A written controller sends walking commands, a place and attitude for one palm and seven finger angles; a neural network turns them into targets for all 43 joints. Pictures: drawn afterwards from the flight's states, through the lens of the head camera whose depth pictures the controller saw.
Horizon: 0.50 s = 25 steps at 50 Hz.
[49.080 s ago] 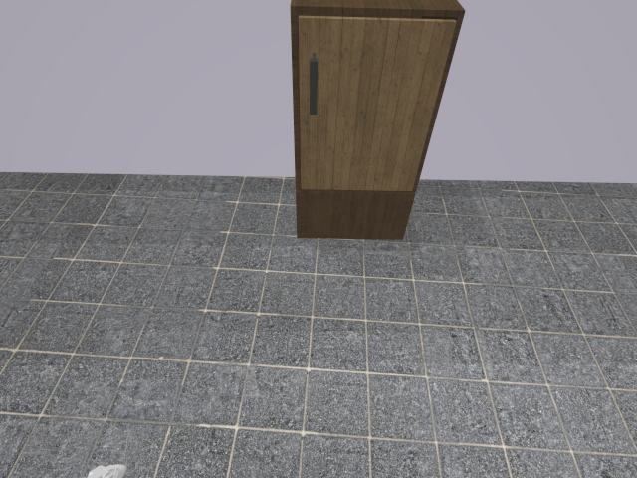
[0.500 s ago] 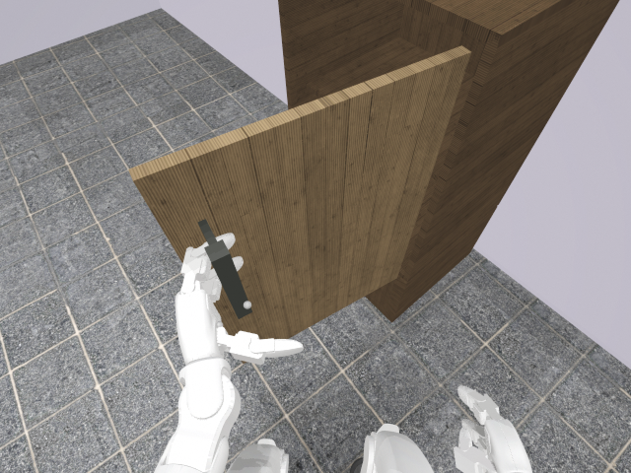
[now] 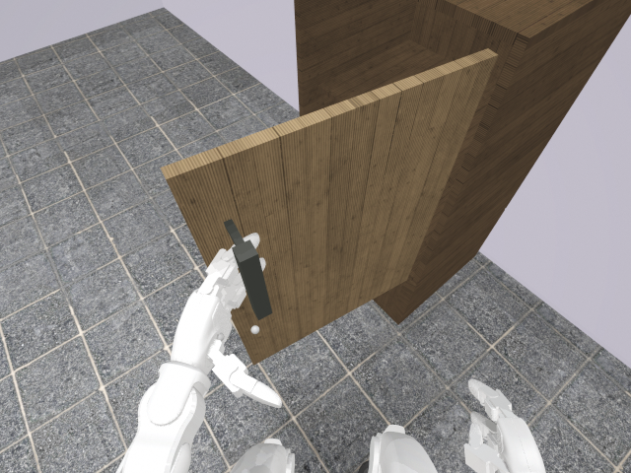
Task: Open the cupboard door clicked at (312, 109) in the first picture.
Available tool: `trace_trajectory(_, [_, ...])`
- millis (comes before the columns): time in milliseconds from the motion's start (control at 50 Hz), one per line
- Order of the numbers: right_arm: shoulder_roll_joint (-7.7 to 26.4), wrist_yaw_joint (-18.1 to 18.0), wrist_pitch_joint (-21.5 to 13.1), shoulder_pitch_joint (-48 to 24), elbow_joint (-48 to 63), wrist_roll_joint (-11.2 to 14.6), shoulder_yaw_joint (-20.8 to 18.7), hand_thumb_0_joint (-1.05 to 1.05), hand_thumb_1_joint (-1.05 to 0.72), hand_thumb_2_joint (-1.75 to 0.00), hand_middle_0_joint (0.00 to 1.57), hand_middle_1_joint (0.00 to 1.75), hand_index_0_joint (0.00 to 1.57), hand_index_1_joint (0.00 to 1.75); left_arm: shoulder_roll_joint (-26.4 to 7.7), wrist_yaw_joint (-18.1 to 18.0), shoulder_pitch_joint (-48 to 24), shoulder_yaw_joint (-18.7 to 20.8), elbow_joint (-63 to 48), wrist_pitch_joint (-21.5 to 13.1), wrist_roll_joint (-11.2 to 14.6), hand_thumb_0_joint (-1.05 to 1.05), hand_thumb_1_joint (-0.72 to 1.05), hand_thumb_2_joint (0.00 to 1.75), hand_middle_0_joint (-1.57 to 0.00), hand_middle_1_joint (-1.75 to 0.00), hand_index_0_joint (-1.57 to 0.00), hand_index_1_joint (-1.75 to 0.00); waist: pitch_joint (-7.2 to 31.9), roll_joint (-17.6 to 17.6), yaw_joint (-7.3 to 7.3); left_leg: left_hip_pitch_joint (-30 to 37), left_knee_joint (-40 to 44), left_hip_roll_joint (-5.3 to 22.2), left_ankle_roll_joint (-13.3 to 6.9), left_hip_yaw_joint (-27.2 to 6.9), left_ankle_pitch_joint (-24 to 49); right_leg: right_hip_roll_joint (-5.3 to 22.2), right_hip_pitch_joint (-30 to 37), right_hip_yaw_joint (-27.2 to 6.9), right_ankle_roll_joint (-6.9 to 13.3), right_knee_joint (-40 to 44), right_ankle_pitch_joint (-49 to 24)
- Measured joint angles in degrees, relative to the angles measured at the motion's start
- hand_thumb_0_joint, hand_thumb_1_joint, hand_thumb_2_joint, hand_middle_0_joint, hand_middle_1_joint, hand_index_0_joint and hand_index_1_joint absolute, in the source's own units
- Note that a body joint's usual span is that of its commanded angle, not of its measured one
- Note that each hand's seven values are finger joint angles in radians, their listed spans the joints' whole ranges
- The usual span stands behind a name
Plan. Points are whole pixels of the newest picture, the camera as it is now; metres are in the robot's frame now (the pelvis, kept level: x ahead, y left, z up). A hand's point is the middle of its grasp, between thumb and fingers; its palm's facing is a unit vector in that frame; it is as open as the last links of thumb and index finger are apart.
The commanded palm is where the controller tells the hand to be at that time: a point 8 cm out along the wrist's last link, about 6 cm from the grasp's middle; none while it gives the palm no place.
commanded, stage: slide the hand sideways off the handle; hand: left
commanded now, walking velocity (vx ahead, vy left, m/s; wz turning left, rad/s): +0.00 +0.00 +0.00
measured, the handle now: (248, 272) +0.36 +0.11 +0.04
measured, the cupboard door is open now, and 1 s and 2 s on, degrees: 80 80 80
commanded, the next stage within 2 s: draw the hand back to the body in 0.90 s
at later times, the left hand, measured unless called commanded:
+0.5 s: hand (219, 353) +0.25 +0.13 +0.03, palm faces -0.15 -0.99 -0.03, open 16.2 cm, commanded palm +0.23 +0.19 +0.04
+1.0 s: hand (177, 371) +0.23 +0.17 +0.03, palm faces -0.11 -0.99 -0.05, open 16.3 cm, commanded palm +0.21 +0.23 +0.04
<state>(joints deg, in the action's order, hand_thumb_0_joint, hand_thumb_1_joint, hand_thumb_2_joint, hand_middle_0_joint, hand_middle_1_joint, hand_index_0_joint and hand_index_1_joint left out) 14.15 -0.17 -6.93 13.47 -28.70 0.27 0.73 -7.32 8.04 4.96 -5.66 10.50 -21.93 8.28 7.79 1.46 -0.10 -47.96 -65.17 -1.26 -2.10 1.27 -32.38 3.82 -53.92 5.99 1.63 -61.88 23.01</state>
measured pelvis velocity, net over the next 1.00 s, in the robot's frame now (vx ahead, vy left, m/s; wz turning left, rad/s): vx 0.01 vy -0.01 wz -0.01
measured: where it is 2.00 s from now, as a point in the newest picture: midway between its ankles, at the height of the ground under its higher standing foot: outside the picture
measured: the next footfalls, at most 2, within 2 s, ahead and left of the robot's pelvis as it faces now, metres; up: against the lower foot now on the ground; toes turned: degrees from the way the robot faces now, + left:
none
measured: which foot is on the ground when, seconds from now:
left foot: down 0.00-1.00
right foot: down 0.00-1.00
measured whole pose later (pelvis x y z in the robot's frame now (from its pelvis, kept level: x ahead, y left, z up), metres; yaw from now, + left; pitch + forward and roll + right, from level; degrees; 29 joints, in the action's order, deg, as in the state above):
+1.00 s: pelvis +0.01 -0.01 -0.02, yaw +0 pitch +17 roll -2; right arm 14.1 -3.1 -8.3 12.6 -26.2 1.1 0.4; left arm -15.5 19.1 23.9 8.9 -4.0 -20.6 16.0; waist 8.9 1.4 -0.1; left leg -52.3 -71.8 0.6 -1.2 -0.9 -36.9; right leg 2.3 -57.4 8.0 2.4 -66.7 26.7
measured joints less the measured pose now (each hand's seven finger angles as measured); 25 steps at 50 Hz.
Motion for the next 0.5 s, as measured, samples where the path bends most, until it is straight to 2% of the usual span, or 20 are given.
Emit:
trace_trajectory(80, [-0.2,0.6,0.1,0.1,1.8,-0.4,-0.1,0.01,-0.9,-0.9,0.21,0.3,0.2,0.3,0.8,-1.7,3.5,-0.1,-3.2,0.1,-2.0,-0.02,-0.5,0.3,-0.14,-0.31,-0.15,-0.33,0.6,-0.8,-0.27,-0.7,-1.0,0.1,-0.4,0.6,-0.8,-0.1,-1.0,-0.7,-0.3,-1.1,0.5])
trace_trajectory(160, [-0.6,0.7,0.5,-0.1,2.9,-0.6,-0.2,0.01,-0.9,-0.9,0.2,0.3,0.2,0.3,-0.2,-2.6,6.3,-0.1,-6.2,0.5,-3.3,-0.02,-0.5,0.3,-0.14,-0.3,-0.15,-0.31,0.5,-0.9,-0.26,-1.6,-2.5,0.2,-0.5,0.6,-1.7,-0.2,-1.8,-0.6,-0.5,-2.3,1.2])
trace_trajectory(340, [-1.3,0.0,0.4,-0.4,3.3,-0.3,0.9,0.01,-0.9,-0.9,0.21,0.3,0.2,0.3,-2.3,-0.5,10.4,1.9,-11.2,1.1,-1.6,-0.02,-0.5,0.3,-0.15,-0.3,-0.15,-0.31,0.4,-0.2,0.37,-2.8,-4.0,0.3,-0.6,-0.1,-2.7,-0.2,-2.5,0.0,-0.7,-3.1,1.9])
trace_trajectory(500, [-1.3,-0.6,0.0,0.0,3.9,-0.1,1.1,0.01,-0.9,-0.9,0.21,0.3,0.21,0.3,-3.3,2.0,13.3,3.8,-14.1,2.3,0.0,-0.02,-0.5,0.3,-0.15,-0.3,-0.17,-0.31,0.8,0.0,0.28,-3.4,-4.6,0.4,-0.4,-0.3,-3.4,-0.3,-3.2,0.2,-0.6,-3.7,2.7])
